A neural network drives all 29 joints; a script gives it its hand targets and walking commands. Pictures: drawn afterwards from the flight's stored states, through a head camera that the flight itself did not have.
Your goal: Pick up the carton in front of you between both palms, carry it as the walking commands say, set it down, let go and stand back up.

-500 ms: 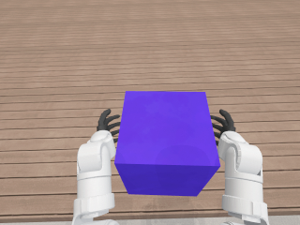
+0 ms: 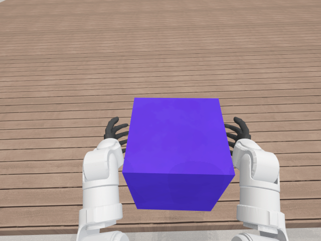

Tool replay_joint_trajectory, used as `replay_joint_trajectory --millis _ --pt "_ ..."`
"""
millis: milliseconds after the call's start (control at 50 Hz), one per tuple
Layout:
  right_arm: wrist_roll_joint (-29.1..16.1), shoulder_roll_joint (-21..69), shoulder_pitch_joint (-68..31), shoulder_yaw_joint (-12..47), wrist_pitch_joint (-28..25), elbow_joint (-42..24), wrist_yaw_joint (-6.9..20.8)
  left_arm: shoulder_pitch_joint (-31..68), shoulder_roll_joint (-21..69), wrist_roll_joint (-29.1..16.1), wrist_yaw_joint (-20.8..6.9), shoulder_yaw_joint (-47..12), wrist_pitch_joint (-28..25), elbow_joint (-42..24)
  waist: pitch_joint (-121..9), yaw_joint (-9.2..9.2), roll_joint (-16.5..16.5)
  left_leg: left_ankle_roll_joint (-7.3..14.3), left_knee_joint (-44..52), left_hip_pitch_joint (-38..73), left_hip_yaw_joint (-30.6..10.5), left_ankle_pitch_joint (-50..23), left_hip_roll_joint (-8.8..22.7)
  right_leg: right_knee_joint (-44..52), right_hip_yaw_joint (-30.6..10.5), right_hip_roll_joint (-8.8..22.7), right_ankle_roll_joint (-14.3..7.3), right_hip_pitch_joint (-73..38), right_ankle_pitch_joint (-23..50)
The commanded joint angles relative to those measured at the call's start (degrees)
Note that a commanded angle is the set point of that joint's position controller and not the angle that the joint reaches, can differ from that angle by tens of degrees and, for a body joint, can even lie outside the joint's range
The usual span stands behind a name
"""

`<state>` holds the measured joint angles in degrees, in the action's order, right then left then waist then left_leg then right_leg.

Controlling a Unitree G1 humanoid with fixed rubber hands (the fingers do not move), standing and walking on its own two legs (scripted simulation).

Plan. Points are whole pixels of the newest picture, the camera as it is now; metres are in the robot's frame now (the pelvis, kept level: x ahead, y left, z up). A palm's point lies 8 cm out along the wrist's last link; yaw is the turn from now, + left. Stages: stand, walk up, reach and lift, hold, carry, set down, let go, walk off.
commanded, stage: carry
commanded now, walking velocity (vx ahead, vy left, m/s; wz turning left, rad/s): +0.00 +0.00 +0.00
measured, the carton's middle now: (174, 157) +0.33 +0.00 +0.05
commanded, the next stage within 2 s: none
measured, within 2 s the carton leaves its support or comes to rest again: neither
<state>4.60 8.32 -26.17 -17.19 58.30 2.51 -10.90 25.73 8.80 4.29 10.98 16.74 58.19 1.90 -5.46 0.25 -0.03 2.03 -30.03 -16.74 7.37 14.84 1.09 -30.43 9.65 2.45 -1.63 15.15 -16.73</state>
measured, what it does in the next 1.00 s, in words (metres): stands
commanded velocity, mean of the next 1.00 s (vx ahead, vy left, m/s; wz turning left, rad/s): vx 0.00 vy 0.00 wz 0.00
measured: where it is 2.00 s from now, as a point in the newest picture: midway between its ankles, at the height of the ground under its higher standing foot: outside the picture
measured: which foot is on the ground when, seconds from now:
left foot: down 0.00-1.00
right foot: down 0.00-1.00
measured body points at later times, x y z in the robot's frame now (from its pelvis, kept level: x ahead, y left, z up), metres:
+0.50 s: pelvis -0.02 -0.01 +0.00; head -0.03 -0.02 +0.45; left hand +0.32 +0.14 +0.10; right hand +0.32 -0.17 +0.10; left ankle +0.01 +0.09 -0.73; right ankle -0.01 -0.09 -0.73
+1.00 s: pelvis -0.02 -0.02 +0.00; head -0.04 -0.03 +0.45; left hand +0.31 +0.13 +0.11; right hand +0.31 -0.18 +0.10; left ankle +0.01 +0.09 -0.73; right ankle -0.01 -0.09 -0.73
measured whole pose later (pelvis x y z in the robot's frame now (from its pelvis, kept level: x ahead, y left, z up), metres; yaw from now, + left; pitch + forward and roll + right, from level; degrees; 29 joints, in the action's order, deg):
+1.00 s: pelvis -0.02 -0.02 +0.00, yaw +0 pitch +1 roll +0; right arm 4.8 8.4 -26.9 -17.3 58.7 2.3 -10.8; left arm 26.0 8.8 4.2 10.7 17.1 58.3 1.7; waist -4.8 0.3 -0.2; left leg 0.4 -28.9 -18.1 6.7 12.0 2.6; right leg -29.5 10.4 0.9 -3.9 16.6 -14.6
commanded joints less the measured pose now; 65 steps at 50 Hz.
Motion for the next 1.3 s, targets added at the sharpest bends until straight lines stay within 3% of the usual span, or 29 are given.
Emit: replay_joint_trajectory --millis 0,1280 --pt "-8.39 42.99 -33.79 33.07 -0.87 -3.28 0.05 33.70 42.76 -8.14 -0.05 -32.90 -0.79 -2.84 -16.71 -0.04 -0.13 0.83 3.91 6.09 -7.85 -13.36 7.87 4.21 -7.27 7.11 -0.60 -4.83 10.75" --pt "-8.11 43.48 -34.18 33.19 -0.49 -3.16 0.12 34.14 42.66 -8.34 -0.34 -32.70 -0.57 -3.09 -17.42 0.19 0.48 -0.37 3.81 5.11 -6.89 -9.31 7.31 6.48 -8.22 7.51 -1.93 -4.51 13.27"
